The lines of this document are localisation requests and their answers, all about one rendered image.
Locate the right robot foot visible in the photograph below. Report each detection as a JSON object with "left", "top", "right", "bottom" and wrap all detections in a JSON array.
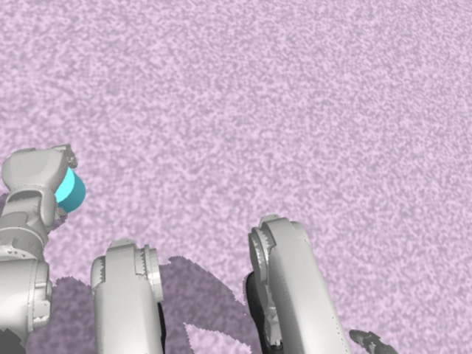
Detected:
[{"left": 246, "top": 272, "right": 284, "bottom": 354}]

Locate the left robot hand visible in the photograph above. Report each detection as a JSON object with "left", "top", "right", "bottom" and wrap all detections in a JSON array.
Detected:
[{"left": 1, "top": 144, "right": 77, "bottom": 220}]

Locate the left robot arm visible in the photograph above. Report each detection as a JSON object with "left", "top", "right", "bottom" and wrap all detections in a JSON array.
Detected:
[{"left": 0, "top": 185, "right": 56, "bottom": 354}]

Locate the tin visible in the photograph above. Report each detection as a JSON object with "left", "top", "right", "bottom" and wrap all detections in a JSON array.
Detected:
[{"left": 55, "top": 167, "right": 86, "bottom": 213}]

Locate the right robot hand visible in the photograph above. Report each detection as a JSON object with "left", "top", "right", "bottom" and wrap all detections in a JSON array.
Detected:
[{"left": 349, "top": 330, "right": 399, "bottom": 354}]

